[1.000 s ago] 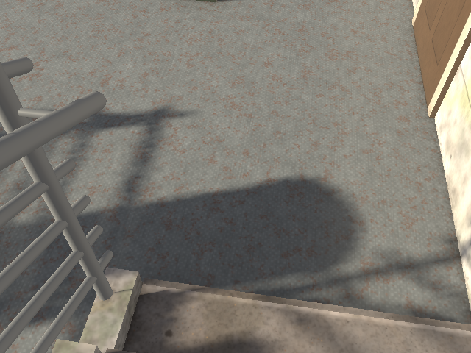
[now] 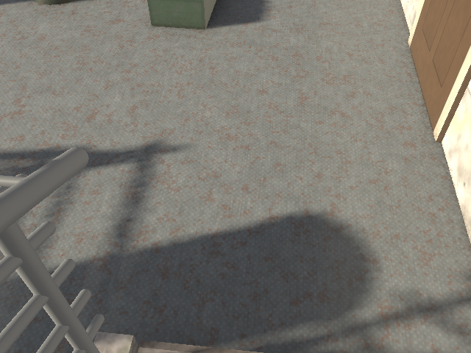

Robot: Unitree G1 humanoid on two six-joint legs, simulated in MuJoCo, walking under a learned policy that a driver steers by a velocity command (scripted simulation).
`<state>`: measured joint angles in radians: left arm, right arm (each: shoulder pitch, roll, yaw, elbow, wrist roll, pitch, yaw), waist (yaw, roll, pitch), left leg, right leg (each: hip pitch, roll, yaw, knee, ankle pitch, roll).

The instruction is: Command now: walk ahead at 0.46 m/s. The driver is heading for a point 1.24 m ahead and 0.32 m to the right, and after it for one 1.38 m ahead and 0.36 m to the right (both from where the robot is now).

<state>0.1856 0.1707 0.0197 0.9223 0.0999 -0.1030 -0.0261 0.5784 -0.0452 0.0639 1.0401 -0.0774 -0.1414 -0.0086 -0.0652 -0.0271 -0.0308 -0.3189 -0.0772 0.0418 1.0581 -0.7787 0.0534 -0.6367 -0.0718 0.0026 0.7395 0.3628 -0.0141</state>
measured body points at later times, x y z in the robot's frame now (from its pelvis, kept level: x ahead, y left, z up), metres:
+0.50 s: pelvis +0.30 +0.02 -0.19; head +0.31 +0.03 +0.26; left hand +0.13 +0.18 -0.32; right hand +0.49 -0.18 -0.30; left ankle +0.48 +0.14 -0.90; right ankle +0.12 -0.10 -0.82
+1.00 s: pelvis +0.59 +0.02 -0.33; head +0.60 +0.01 +0.12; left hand +0.81 +0.18 -0.45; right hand +0.41 -0.08 -0.47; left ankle +0.45 +0.14 -0.99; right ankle +0.74 -0.20 -1.01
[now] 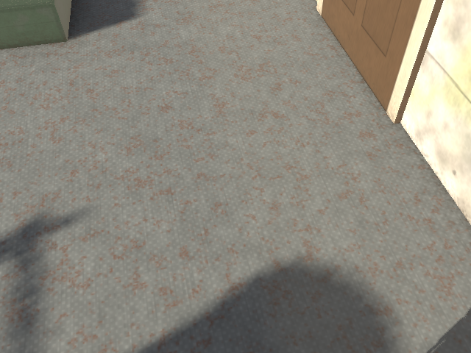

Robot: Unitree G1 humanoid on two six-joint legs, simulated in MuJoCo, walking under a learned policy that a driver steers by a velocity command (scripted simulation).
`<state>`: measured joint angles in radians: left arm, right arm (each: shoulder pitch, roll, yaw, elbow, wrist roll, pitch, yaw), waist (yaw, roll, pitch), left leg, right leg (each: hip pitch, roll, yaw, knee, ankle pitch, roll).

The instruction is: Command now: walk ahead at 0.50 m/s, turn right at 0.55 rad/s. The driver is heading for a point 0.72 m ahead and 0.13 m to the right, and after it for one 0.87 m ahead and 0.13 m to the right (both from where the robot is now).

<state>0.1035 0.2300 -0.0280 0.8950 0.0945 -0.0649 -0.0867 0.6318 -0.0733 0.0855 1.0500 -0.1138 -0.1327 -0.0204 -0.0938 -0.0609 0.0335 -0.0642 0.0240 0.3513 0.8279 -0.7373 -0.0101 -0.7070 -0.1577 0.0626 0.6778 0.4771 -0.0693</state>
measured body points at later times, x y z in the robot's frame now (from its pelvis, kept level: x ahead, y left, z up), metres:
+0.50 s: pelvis +0.36 +0.02 -0.14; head +0.36 +0.03 +0.31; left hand +0.51 +0.24 -0.27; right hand +0.48 -0.29 -0.20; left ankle +0.49 +0.12 -0.84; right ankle +0.23 -0.13 -0.82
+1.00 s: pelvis +0.59 -0.08 -0.11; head +0.62 -0.11 +0.34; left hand +0.85 +0.07 -0.21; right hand +0.52 -0.34 -0.25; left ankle +0.53 +0.10 -0.75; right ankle +0.63 -0.19 -0.84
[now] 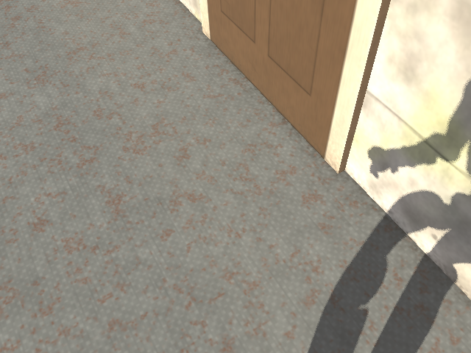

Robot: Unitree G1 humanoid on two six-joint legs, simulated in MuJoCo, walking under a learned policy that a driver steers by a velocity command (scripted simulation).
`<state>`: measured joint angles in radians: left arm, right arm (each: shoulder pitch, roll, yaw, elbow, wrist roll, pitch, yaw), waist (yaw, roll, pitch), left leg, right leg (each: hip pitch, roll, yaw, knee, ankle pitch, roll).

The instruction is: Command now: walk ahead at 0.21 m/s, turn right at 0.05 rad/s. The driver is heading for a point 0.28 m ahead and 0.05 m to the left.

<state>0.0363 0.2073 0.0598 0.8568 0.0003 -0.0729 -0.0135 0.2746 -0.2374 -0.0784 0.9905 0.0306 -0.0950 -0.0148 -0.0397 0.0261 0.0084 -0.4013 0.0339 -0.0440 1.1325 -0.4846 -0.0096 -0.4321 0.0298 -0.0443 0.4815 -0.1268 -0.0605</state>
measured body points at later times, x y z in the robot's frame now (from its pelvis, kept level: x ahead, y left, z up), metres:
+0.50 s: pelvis +0.09 +0.03 +0.00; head +0.11 +0.04 +0.45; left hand +0.16 +0.28 -0.15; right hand +0.21 -0.21 -0.13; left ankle +0.13 +0.15 -0.73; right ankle +0.08 -0.09 -0.73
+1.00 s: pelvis +0.10 +0.03 +0.00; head +0.11 +0.03 +0.45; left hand +0.12 +0.28 -0.15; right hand +0.20 -0.21 -0.14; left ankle +0.13 +0.15 -0.73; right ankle +0.07 -0.09 -0.73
